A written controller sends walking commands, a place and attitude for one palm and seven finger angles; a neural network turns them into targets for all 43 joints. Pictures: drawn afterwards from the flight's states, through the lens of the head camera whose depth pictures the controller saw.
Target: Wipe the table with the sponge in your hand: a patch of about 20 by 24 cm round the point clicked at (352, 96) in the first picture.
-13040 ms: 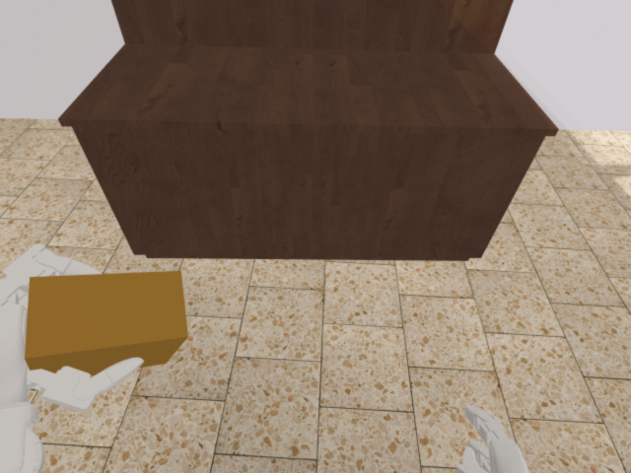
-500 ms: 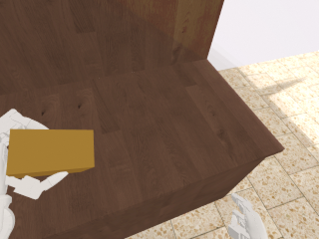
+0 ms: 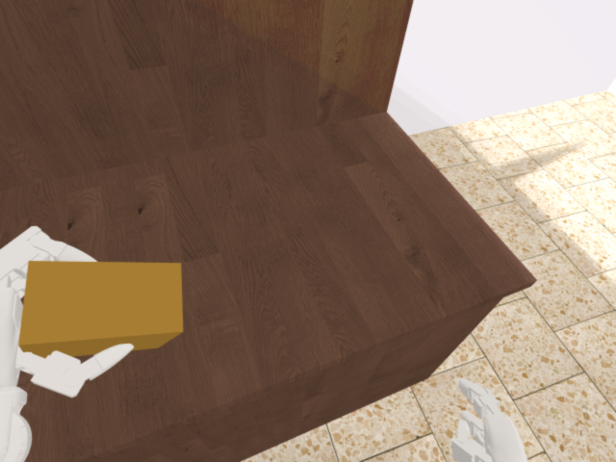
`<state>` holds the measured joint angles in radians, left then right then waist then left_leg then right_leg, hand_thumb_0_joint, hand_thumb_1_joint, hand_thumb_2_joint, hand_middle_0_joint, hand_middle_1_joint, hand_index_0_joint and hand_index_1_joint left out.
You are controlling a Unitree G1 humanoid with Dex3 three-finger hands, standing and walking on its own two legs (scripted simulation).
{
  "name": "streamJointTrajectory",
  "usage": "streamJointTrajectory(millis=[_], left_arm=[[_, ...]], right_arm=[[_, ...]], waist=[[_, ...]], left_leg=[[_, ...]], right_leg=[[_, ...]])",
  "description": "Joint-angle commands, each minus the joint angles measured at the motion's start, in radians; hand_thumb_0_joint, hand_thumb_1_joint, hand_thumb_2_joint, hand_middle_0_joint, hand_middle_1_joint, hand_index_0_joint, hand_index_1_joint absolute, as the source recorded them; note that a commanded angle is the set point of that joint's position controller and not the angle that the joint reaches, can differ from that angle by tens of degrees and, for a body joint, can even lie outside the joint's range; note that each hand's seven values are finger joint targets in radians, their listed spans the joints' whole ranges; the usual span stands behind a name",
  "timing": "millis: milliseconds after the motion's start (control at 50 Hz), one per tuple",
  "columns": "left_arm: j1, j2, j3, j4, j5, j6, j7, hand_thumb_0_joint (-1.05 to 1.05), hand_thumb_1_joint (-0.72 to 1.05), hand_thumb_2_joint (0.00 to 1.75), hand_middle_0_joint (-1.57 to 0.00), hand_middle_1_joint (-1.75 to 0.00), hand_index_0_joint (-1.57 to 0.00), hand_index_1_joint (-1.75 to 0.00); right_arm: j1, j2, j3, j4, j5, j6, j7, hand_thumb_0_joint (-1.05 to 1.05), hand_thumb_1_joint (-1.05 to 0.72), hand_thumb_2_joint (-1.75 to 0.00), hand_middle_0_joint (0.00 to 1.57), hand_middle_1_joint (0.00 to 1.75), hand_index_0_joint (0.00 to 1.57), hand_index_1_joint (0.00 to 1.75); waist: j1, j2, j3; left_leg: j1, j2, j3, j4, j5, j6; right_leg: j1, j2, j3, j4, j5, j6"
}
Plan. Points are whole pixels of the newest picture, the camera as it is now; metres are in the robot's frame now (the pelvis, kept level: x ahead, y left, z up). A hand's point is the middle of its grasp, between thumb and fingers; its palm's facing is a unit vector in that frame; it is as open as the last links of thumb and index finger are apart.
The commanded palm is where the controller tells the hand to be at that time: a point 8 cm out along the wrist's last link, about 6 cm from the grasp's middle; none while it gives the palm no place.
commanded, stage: come to a stop and stand still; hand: left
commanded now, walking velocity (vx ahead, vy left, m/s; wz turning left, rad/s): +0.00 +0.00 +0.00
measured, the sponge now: (127, 311) +0.23 +0.21 +0.13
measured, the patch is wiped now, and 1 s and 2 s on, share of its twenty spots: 0.00 0.00 0.00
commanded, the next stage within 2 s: look again from close up in 0.66 s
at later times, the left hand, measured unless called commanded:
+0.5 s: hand (36, 288) +0.23 +0.28 +0.16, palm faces +0.39 -0.84 -0.38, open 10.4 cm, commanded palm +0.17 +0.31 +0.17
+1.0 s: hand (51, 298) +0.23 +0.27 +0.15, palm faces +0.37 -0.86 -0.36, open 10.4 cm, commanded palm +0.17 +0.30 +0.17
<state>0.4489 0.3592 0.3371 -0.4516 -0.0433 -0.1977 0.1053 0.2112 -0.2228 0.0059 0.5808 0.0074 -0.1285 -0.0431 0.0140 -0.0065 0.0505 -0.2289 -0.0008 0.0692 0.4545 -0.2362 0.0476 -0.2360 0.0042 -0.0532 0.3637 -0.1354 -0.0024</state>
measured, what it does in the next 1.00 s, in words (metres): stands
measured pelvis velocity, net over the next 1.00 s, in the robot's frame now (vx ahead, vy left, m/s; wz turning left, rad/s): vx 0.01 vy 0.02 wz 0.00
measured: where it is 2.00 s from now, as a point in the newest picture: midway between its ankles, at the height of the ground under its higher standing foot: outside the picture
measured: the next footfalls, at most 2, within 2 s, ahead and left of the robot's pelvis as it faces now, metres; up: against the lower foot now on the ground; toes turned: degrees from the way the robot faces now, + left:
none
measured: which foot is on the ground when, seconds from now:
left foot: down 0.00-1.00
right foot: down 0.00-1.00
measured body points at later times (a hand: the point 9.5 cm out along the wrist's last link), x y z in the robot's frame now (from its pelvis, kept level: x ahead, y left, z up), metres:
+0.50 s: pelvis +0.01 +0.02 +0.00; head +0.06 +0.06 +0.44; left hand +0.21 +0.33 +0.18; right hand +0.19 -0.19 -0.08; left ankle +0.00 +0.08 -0.74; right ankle +0.04 -0.12 -0.74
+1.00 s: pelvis +0.01 +0.02 +0.00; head +0.04 +0.04 +0.45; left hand +0.20 +0.31 +0.17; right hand +0.19 -0.21 -0.07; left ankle +0.00 +0.08 -0.74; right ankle +0.04 -0.12 -0.74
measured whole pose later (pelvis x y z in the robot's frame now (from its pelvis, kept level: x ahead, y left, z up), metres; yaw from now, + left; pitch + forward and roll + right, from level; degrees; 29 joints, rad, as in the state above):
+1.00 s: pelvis +0.01 +0.02 +0.00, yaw +0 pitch +0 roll -2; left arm 0.41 0.36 0.36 -0.46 -0.04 -0.23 0.09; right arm 0.21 -0.20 0.02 0.57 0.00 -0.13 -0.03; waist 0.03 -0.03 0.07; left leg -0.21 -0.03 0.07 0.46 -0.25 0.07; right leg -0.22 -0.02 -0.05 0.38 -0.16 0.02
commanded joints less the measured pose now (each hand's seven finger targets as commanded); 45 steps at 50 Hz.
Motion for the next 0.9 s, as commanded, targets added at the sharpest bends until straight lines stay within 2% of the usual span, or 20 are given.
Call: streamJointTrajectory(millis=[0,20,40,80,120,160,220,240,260,340,380,440,460,540,560,640,660,740,760,880], left_arm=[[-1.092,0.995,0.703,-0.493,0.149,-0.181,0.017,0.00,0.10,1.30,-1.20,-1.60,-1.20,-1.60],[-0.468,0.354,0.306,0.136,0.043,-0.133,-0.026,0.00,0.10,1.30,-1.20,-1.60,-1.20,-1.60],[-0.296,0.170,0.192,0.084,-0.002,-0.102,-0.032,0.00,0.10,1.30,-1.20,-1.60,-1.20,-1.60],[-0.209,0.183,0.129,-0.092,-0.016,-0.141,-0.040,0.00,0.10,1.30,-1.20,-1.60,-1.20,-1.60],[-0.089,0.151,0.085,-0.144,-0.016,-0.144,-0.032,0.00,0.10,1.30,-1.20,-1.60,-1.20,-1.60],[-0.068,0.146,0.087,-0.150,-0.015,-0.137,-0.024,0.00,0.10,1.30,-1.20,-1.60,-1.20,-1.60],[-0.102,0.224,0.180,-0.147,-0.014,-0.145,-0.014,0.00,0.10,1.30,-1.20,-1.60,-1.20,-1.60],[-0.135,0.280,0.237,-0.182,-0.013,-0.146,-0.005,0.00,0.10,1.30,-1.20,-1.60,-1.20,-1.60],[-0.141,0.235,0.208,-0.166,-0.019,-0.154,-0.013,0.00,0.10,1.30,-1.20,-1.60,-1.20,-1.60],[-0.202,0.250,0.203,-0.273,-0.016,-0.161,-0.013,0.00,0.10,1.30,-1.20,-1.60,-1.20,-1.60],[-0.174,0.207,0.158,-0.276,-0.016,-0.159,-0.016,0.00,0.10,1.30,-1.20,-1.60,-1.20,-1.60],[-0.142,0.186,0.147,-0.279,-0.009,-0.145,-0.007,0.00,0.10,1.30,-1.20,-1.60,-1.20,-1.60],[-0.124,0.145,0.110,-0.239,-0.010,-0.142,-0.012,0.00,0.10,1.30,-1.20,-1.60,-1.20,-1.60],[-0.112,0.174,0.146,-0.231,-0.007,-0.121,-0.003,0.00,0.10,1.30,-1.20,-1.60,-1.20,-1.60],[-0.105,0.140,0.116,-0.196,-0.012,-0.121,-0.011,0.00,0.10,1.30,-1.20,-1.60,-1.20,-1.60],[-0.136,0.180,0.147,-0.245,-0.008,-0.113,-0.003,0.00,0.10,1.30,-1.20,-1.60,-1.20,-1.60],[-0.121,0.146,0.117,-0.208,-0.014,-0.113,-0.009,0.00,0.10,1.30,-1.20,-1.60,-1.20,-1.60],[-0.129,0.181,0.144,-0.255,-0.009,-0.105,0.001,0.00,0.10,1.30,-1.20,-1.60,-1.20,-1.60],[-0.123,0.147,0.115,-0.232,-0.013,-0.109,-0.005,0.00,0.10,1.30,-1.20,-1.60,-1.20,-1.60],[-0.114,0.162,0.123,-0.231,-0.010,-0.103,0.000,0.00,0.10,1.30,-1.20,-1.60,-1.20,-1.60]], right_arm=[[0.058,-0.116,-0.036,-0.125,-0.053,-0.095,0.005,0.00,-0.90,-0.90,0.20,0.30,0.20,0.30],[-0.037,-0.013,-0.007,-0.072,-0.021,-0.079,0.001,0.00,-0.90,-0.90,0.20,0.30,0.20,0.30],[-0.050,-0.089,-0.064,-0.155,0.012,-0.085,0.011,0.00,-0.90,-0.90,0.20,0.30,0.20,0.30],[-0.031,-0.098,-0.051,-0.154,0.013,-0.103,0.031,0.00,-0.90,-0.90,0.20,0.30,0.20,0.30],[-0.056,-0.106,-0.048,-0.158,0.016,-0.112,0.048,0.00,-0.90,-0.90,0.20,0.30,0.20,0.30],[-0.070,-0.105,-0.041,-0.153,0.020,-0.110,0.050,0.00,-0.90,-0.90,0.20,0.30,0.20,0.30],[-0.065,-0.106,-0.045,-0.154,0.015,-0.108,0.030,0.00,-0.90,-0.90,0.20,0.30,0.20,0.30],[-0.088,-0.107,-0.041,-0.151,0.017,-0.103,0.023,0.00,-0.90,-0.90,0.20,0.30,0.20,0.30],[-0.076,-0.099,-0.036,-0.153,0.012,-0.100,0.018,0.00,-0.90,-0.90,0.20,0.30,0.20,0.30],[-0.089,-0.092,-0.034,-0.155,0.013,-0.111,0.011,0.00,-0.90,-0.90,0.20,0.30,0.20,0.30],[-0.069,-0.095,-0.036,-0.155,0.006,-0.114,0.014,0.00,-0.90,-0.90,0.20,0.30,0.20,0.30],[-0.083,-0.094,-0.037,-0.147,0.011,-0.116,0.022,0.00,-0.90,-0.90,0.20,0.30,0.20,0.30],[-0.063,-0.097,-0.035,-0.142,0.004,-0.107,0.024,0.00,-0.90,-0.90,0.20,0.30,0.20,0.30],[-0.079,-0.100,-0.040,-0.148,0.011,-0.088,0.023,0.00,-0.90,-0.90,0.20,0.30,0.20,0.30],[-0.068,-0.102,-0.038,-0.147,0.004,-0.077,0.022,0.00,-0.90,-0.90,0.20,0.30,0.20,0.30],[-0.092,-0.100,-0.038,-0.164,0.009,-0.068,0.013,0.00,-0.90,-0.90,0.20,0.30,0.20,0.30],[-0.083,-0.100,-0.033,-0.165,0.002,-0.062,0.012,0.00,-0.90,-0.90,0.20,0.30,0.20,0.30],[-0.098,-0.099,-0.035,-0.177,0.007,-0.064,0.007,0.00,-0.90,-0.90,0.20,0.30,0.20,0.30],[-0.085,-0.101,-0.032,-0.171,-0.001,-0.059,0.006,0.00,-0.90,-0.90,0.20,0.30,0.20,0.30],[-0.077,-0.106,-0.039,-0.171,0.001,-0.063,0.001,0.00,-0.90,-0.90,0.20,0.30,0.20,0.30]], waist=[[0.015,-0.054,-0.057],[0.005,-0.058,-0.225],[0.025,0.172,-0.289],[0.028,0.199,-0.194],[0.039,0.072,-0.136],[0.035,0.018,-0.106],[0.032,-0.061,-0.108],[0.028,-0.016,-0.115],[0.027,-0.008,-0.128],[0.021,0.106,-0.190],[0.021,0.137,-0.203],[0.020,0.133,-0.208],[0.019,0.122,-0.189],[0.015,0.063,-0.178],[0.013,0.058,-0.167],[0.010,0.100,-0.160],[0.012,0.084,-0.150],[0.010,0.092,-0.155],[0.010,0.079,-0.155],[0.008,0.074,-0.158]], left_leg=[[-0.126,0.099,-0.056,0.035,0.064,-0.022],[0.000,0.030,-0.082,0.009,0.059,-0.017],[0.117,0.040,-0.064,-0.070,0.123,-0.042],[0.010,0.073,-0.087,-0.078,0.108,-0.035],[-0.066,0.081,-0.106,-0.107,0.049,-0.028],[-0.100,0.091,-0.115,-0.143,0.018,-0.027],[-0.088,0.091,-0.126,-0.137,0.013,-0.030],[-0.065,0.089,-0.122,-0.142,0.030,-0.034],[-0.064,0.089,-0.130,-0.138,0.047,-0.033],[0.045,0.084,-0.119,-0.091,0.228,-0.056],[0.060,0.093,-0.122,-0.080,0.314,-0.065],[0.097,0.104,-0.116,-0.070,0.419,-0.087],[0.073,0.111,-0.118,-0.083,0.404,-0.087],[0.059,0.106,-0.109,-0.075,0.372,-0.096],[0.039,0.105,-0.110,-0.086,0.326,-0.089],[0.024,0.096,-0.111,-0.104,0.265,-0.089],[0.004,0.098,-0.112,-0.115,0.227,-0.082],[0.003,0.087,-0.109,-0.112,0.166,-0.071],[-0.014,0.085,-0.112,-0.118,0.150,-0.065],[-0.006,0.083,-0.119,-0.118,0.143,-0.058]], right_leg=[[-0.012,-0.098,0.122,-0.047,0.039,0.024],[0.019,-0.141,0.120,-0.013,0.005,-0.049],[0.070,-0.098,0.159,0.057,0.074,-0.079],[0.119,-0.097,0.148,0.057,0.078,-0.047],[0.143,-0.089,0.128,0.061,0.031,-0.029],[0.135,-0.065,0.077,0.077,0.011,-0.018],[0.127,-0.069,0.087,0.064,0.021,-0.011],[0.118,-0.064,0.083,0.071,0.032,-0.010],[0.128,-0.070,0.065,0.071,0.041,-0.011],[0.125,-0.072,0.073,0.096,0.139,-0.020],[0.138,-0.070,0.055,0.102,0.165,-0.020],[0.124,-0.062,0.044,0.115,0.168,-0.018],[0.115,-0.059,0.029,0.110,0.129,-0.016],[0.130,-0.058,0.044,0.088,0.185,-0.016],[0.124,-0.058,0.038,0.072,0.161,-0.015],[0.139,-0.057,0.055,0.067,0.165,-0.017],[0.138,-0.056,0.044,0.054,0.142,-0.014],[0.149,-0.060,0.070,0.040,0.154,-0.017],[0.153,-0.057,0.058,0.031,0.140,-0.016],[0.159,-0.062,0.070,0.021,0.151,-0.017]])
